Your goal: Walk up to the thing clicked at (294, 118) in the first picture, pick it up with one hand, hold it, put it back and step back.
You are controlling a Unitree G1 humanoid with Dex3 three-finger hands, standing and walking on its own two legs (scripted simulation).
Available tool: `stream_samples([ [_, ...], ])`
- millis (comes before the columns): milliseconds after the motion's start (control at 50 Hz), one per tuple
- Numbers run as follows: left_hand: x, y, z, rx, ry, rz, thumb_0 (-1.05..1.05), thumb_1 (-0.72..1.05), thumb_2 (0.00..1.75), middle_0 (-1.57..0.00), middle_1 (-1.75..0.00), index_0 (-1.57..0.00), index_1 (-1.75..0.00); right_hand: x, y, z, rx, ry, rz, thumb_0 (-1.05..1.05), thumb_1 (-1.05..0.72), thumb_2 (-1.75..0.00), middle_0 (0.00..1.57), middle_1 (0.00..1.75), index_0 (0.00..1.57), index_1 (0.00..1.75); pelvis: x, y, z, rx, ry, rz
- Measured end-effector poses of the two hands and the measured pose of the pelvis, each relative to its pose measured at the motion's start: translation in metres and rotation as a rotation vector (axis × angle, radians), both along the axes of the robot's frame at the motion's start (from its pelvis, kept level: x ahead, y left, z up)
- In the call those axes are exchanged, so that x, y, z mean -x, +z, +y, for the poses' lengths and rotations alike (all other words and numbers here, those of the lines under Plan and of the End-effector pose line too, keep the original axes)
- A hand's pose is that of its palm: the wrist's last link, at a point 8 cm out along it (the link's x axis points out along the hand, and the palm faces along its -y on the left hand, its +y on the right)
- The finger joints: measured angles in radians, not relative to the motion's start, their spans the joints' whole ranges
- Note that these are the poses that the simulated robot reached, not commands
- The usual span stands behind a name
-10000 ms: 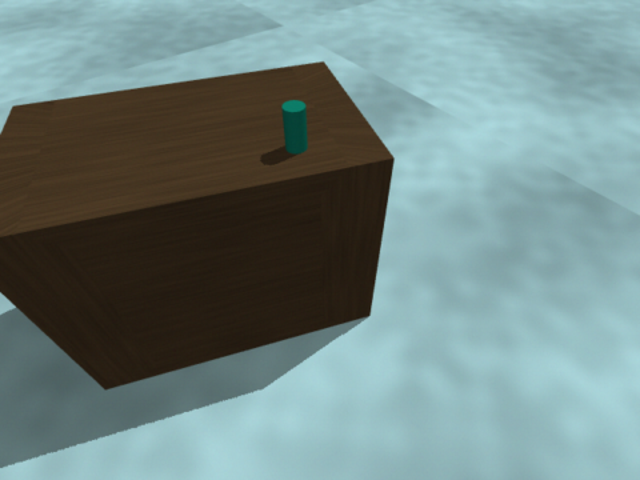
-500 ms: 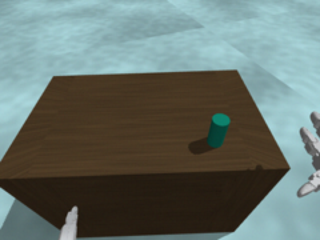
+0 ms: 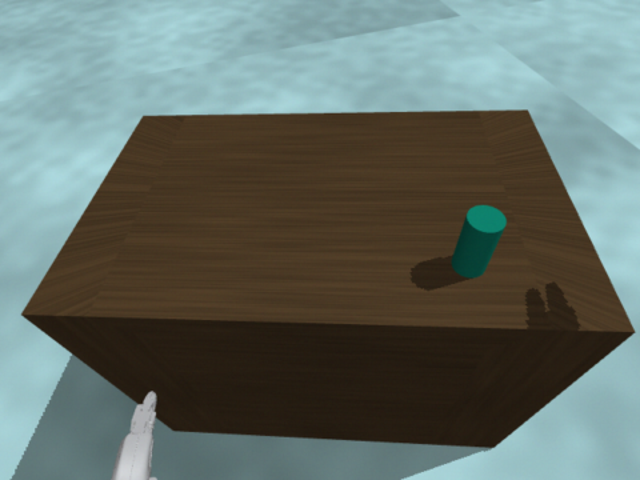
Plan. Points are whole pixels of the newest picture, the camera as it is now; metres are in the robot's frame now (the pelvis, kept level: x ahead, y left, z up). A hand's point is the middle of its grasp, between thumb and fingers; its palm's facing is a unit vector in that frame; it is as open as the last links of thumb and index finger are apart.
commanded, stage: go down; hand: right
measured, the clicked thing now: (476, 243) +0.48 -0.16 +0.00
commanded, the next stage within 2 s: approach in 1.66 s
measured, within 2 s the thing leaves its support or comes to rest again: neither
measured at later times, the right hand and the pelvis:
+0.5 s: hand out of the picture +0.41 -0.35 +0.13, palm faces +0.07 +1.00 +0.02, open 17.5 cm; pelvis +0.00 -0.01 -0.01, yaw +1 degrees
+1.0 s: hand out of the picture +0.43 -0.36 +0.14, palm faces +0.09 +1.00 +0.00, open 17.6 cm; pelvis -0.01 -0.01 -0.03, yaw +0 degrees
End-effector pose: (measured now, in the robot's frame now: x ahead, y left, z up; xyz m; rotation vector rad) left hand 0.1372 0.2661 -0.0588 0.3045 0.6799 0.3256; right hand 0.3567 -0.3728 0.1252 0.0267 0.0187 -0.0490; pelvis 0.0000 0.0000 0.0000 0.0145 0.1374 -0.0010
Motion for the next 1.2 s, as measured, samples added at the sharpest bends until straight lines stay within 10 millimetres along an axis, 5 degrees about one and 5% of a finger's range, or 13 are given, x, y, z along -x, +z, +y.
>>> stream_samples([
  [200, -0.002, -0.005, -0.011, -0.004, -0.033, 0.017, -0.01, -0.53, 0.05, -0.05, -0.05, -0.05, -0.06, -0.004, 0.003, -0.026, 0.034, -0.040, -0.014, -0.01, 0.56, -0.03, 0.06, 0.05, 0.05, 0.05, -0.001, -0.007, -0.004, -0.012, -0.005, 0.037],
  [480, 0.001, 0.004, -0.016, -0.018, -0.029, -0.037, -0.01, -0.54, 0.06, -0.06, -0.05, -0.06, -0.07, -0.031, 0.004, -0.024, 0.002, -0.011, -0.012, -0.01, 0.54, -0.04, 0.06, 0.05, 0.06, 0.05, -0.002, -0.014, -0.012, -0.022, 0.005, 0.063],
  [1200, 0.009, -0.003, -0.019, -0.025, -0.075, -0.023, -0.01, -0.54, 0.06, -0.05, -0.05, -0.05, -0.06, -0.057, 0.006, -0.035, 0.006, -0.029, -0.001, -0.01, 0.56, -0.03, 0.06, 0.04, 0.06, 0.04, 0.006, -0.029, -0.009, -0.031, 0.003, 0.135],
])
